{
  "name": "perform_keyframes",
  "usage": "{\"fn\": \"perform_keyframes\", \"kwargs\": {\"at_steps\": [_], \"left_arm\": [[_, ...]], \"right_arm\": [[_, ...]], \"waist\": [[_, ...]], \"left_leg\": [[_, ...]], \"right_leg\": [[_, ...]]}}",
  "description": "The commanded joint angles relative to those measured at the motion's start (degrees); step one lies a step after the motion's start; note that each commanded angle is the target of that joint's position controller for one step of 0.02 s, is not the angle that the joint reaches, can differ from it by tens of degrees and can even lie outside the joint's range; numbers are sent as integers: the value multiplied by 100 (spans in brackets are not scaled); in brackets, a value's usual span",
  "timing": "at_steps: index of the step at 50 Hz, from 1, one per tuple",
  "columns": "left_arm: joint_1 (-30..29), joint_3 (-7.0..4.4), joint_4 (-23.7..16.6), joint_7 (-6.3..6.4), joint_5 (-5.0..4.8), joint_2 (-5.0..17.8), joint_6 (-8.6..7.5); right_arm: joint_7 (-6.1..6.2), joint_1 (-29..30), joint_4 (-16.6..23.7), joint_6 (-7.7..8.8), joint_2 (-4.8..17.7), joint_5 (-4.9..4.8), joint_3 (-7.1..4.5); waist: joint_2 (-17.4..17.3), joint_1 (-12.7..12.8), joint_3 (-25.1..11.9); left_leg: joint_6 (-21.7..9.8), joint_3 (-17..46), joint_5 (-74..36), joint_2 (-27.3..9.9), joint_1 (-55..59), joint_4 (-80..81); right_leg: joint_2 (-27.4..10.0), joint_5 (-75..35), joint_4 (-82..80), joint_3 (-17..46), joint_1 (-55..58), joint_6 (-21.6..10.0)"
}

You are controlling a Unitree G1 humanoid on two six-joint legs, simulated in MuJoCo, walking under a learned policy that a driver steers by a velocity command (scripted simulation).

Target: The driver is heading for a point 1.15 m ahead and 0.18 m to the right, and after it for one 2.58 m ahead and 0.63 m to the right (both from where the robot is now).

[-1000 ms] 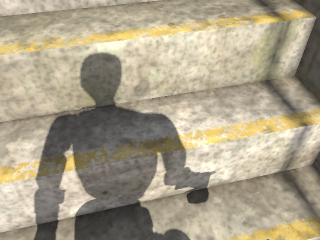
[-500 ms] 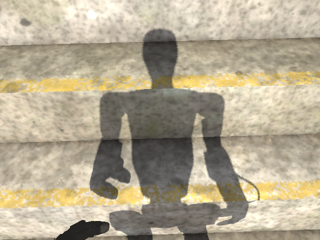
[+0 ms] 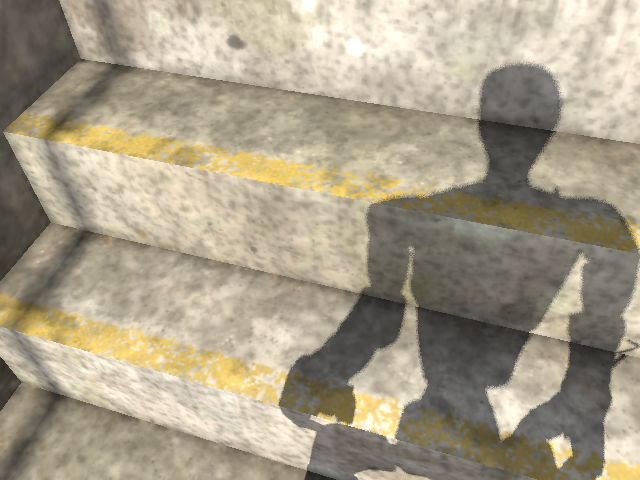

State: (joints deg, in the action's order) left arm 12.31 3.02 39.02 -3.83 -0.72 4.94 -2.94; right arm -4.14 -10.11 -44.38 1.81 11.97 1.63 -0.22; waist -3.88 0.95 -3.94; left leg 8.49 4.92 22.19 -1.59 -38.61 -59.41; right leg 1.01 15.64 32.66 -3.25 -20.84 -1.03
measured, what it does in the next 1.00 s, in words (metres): climbs: left foot, then right foot 0.23 m higher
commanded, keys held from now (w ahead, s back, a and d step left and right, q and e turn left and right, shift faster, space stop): w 1.00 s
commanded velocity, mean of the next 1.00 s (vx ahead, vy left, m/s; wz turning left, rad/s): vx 0.39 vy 0.00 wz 0.03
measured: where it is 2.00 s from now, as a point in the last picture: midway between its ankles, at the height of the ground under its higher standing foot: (255, 318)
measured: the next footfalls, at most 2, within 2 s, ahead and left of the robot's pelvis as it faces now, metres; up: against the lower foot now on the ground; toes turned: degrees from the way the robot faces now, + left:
left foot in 0.10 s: +0.08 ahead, +0.13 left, +0.00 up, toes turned +1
right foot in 0.60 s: +0.32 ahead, -0.05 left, +0.23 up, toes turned -5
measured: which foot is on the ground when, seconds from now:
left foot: up 0.00-0.08, down 0.10-0.60, up 0.62-1.00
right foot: down 0.00-0.14, up 0.16-0.58, down 0.60-1.00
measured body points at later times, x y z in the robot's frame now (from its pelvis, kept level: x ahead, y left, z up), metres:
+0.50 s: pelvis +0.12 +0.04 +0.03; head +0.16 +0.06 +0.48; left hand +0.40 +0.16 -0.04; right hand +0.01 -0.16 -0.10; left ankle +0.04 +0.13 -0.73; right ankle +0.23 -0.05 -0.42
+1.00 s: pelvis +0.21 +0.07 +0.21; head +0.20 +0.08 +0.66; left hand +0.24 +0.31 +0.05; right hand +0.33 -0.13 +0.08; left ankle +0.28 +0.19 -0.33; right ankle +0.27 -0.04 -0.51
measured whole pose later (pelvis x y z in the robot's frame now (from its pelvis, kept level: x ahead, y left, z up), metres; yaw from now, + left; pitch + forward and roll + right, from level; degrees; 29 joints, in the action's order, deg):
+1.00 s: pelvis +0.21 +0.07 +0.21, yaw +1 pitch +2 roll +1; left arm 17.9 -3.9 60.5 4.3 1.2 9.4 -5.3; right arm 0.3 -13.0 -45.4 0.5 4.6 0.8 -0.1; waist 2.0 -1.8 -3.7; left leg -2.8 -2.3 0.4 -3.9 -56.2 -94.5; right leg -2.9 23.4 41.9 -4.8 -27.4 -6.4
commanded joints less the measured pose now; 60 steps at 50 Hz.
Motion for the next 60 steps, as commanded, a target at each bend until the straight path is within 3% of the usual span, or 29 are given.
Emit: {"fn": "perform_keyframes", "kwargs": {"at_steps": [1,3,5,7,9,11,13,14,15,20,23,25,27,28,29,30,31,32,34,37,39,44,50,54,56,57,58,59,60], "left_arm": [[-436,-567,-115,-23,369,1597,-107],[-327,-595,11,113,248,1473,-164],[-231,-522,158,272,177,1214,-225],[-95,-425,202,249,292,799,-269],[-582,-448,224,151,433,767,-95],[-159,-571,647,166,187,980,-95],[-475,-571,630,99,180,794,-275],[-1436,-269,-150,379,255,-193,-346],[-1711,-160,-287,464,300,-325,-321],[-2336,-61,-966,536,182,61,85],[-2603,76,-1292,570,51,11,323],[-1938,237,-771,573,-149,-104,312],[-238,80,-78,544,-232,184,272],[-30,-32,40,566,-214,491,164],[272,-190,358,581,-182,690,105],[1059,-337,709,601,-46,1026,279],[1298,-574,1245,642,89,1437,447],[595,-763,1054,678,293,1680,480],[-643,-657,1249,762,345,1026,318],[-717,-434,1852,670,367,155,117],[-400,-469,2055,639,237,467,-41],[69,-635,2003,773,82,1150,-370],[503,-969,1733,899,241,1317,-287],[612,-1020,1531,979,337,1340,-24],[671,-822,1441,830,397,708,9],[160,-622,1179,703,262,-81,-132],[391,-666,833,627,40,-130,-231],[93,-668,659,670,194,125,-325],[-400,-576,465,583,316,233,-396]], "right_arm": [[-121,-589,-29,73,652,146,-202],[163,-82,373,130,827,-2,-265],[333,59,554,261,546,-171,-192],[322,-26,454,337,682,-88,-314],[353,-1594,1,306,1183,-21,-527],[126,-2602,-677,282,988,381,-479],[-83,-2532,-1048,2,238,526,-160],[342,-2447,-888,345,366,79,-387],[473,-2410,-1065,515,291,79,-272],[449,-1872,-1263,880,103,-19,-119],[752,-2293,-1564,679,204,-262,-65],[892,-2018,-1473,509,192,-504,-11],[879,-2251,-1314,677,876,-482,-161],[759,-2637,-1348,751,838,-616,-213],[598,-3094,-1313,787,706,-511,-182],[378,-2891,-1206,897,960,-411,-273],[202,-1838,-859,858,640,-107,-318],[184,-1000,-438,731,225,134,-335],[309,99,522,376,-688,370,-106],[448,-1014,263,90,-812,158,10],[452,-1068,228,78,-735,-50,24],[530,-563,248,-87,-387,-146,-51],[378,-113,257,-72,-343,-22,-123],[239,-1284,-204,-83,-270,-293,-173],[339,-2353,-848,68,-161,-181,-230],[376,-2572,-984,200,-367,-51,-104],[522,-2512,-800,210,255,252,-274],[588,-2101,-656,322,397,191,-366],[599,-1755,-648,352,-2,98,-228]], "waist": [[1043,-349,443],[1358,-109,475],[1191,-9,314],[325,-31,177],[-697,-867,229],[-916,-854,253],[-11,-736,264],[759,-629,47],[982,-585,130],[188,-186,958],[-328,-192,963],[-281,95,243],[-927,589,-1096],[-1050,416,-1732],[-569,154,-2409],[294,457,-2939],[1774,577,-2390],[1479,552,-1804],[566,-244,327],[399,-980,807],[623,-1002,876],[732,-835,606],[1109,-336,43],[797,-643,-10],[15,-849,222],[-245,-874,377],[-1739,-593,-118],[-1211,-415,14],[-281,-347,414]], "left_leg": [[-355,-482,-732,-49,1570,819],[-1046,-248,-578,-181,463,1676],[-1557,-362,-165,-95,1237,2640],[-2373,566,506,-353,2131,3587],[-3458,3327,770,-1600,4244,4804],[-3145,3384,-605,-1743,4157,4247],[-2590,1976,-146,-1281,4050,3789],[-2085,1332,-1225,-1376,4795,3715],[-2028,1210,-1641,-1373,4564,3676],[-1715,524,-1484,-1204,2605,5109],[-1806,112,-2884,-997,2425,6081],[-1916,-1009,-7274,-723,2096,5932],[-2240,-781,-12065,-1217,3164,4007],[-2198,-482,-12057,-1172,3163,2823],[-2093,-285,-10647,-966,2285,1858],[-2220,-275,-8941,-739,1983,862],[-2038,-342,-3419,340,586,-1251],[-1838,521,-1989,923,-326,-4281],[-1814,629,-2352,645,-1528,-5573],[-1590,398,-2014,612,-1828,-5863],[-1375,139,-2025,470,-2227,-5600],[-1039,-416,-2607,-30,-2045,-4517],[-1176,-807,-1802,-501,-1424,-2363],[-1331,-2328,358,309,1984,2226],[-1324,-1329,556,36,3079,2955],[-988,52,485,-472,3323,2505],[-1167,4035,2366,-2072,3901,4828],[-1135,4967,3349,-2693,3870,5731],[-1162,3947,2604,-2304,3470,5215]], "right_leg": [[-1441,2302,-1476,1694,-1007,-900],[-2187,2498,-1734,2643,328,-1598],[-2170,2272,-1604,2355,567,-1387],[-1003,1198,-447,843,-107,-697],[-99,518,2499,399,-2831,1],[455,-45,7914,1433,-4542,-466],[712,-651,9736,1645,-5918,-1231],[588,48,10458,933,-5989,-760],[449,288,10766,778,-6280,-621],[2,297,10155,120,-6117,-625],[-418,309,8202,-413,-5045,-682],[-54,928,5546,-942,-1986,-909],[438,1646,4887,-1153,-524,-876],[485,1900,3998,-649,380,-988],[216,2430,3642,341,1548,-1210],[-8,3282,2771,1320,1969,-1220],[-707,3918,1154,3067,1805,-1577],[-1320,5641,-505,4844,628,-1636],[-1436,5069,-401,4157,-1699,-1130],[-1165,3689,-255,2512,-2601,-814],[-1119,3143,-574,1848,-2385,-929],[-1390,3202,-1167,1756,-2046,-1116],[-1541,3042,-1277,1809,-231,-1140],[-887,3973,-600,928,-911,-1225],[-474,2737,2601,470,-1709,-1305],[-21,1029,5233,898,-3006,-966],[333,180,6924,1517,-4526,-537],[182,-569,8577,1433,-5297,-358],[53,-1237,9190,1196,-5431,-267]]}}
Velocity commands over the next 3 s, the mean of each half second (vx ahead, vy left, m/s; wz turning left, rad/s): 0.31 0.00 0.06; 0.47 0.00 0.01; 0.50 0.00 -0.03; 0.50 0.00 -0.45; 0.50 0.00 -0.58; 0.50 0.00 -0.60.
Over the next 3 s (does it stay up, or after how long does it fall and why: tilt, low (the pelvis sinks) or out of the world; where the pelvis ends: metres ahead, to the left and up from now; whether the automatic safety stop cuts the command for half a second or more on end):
stays up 1.01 0.03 0.86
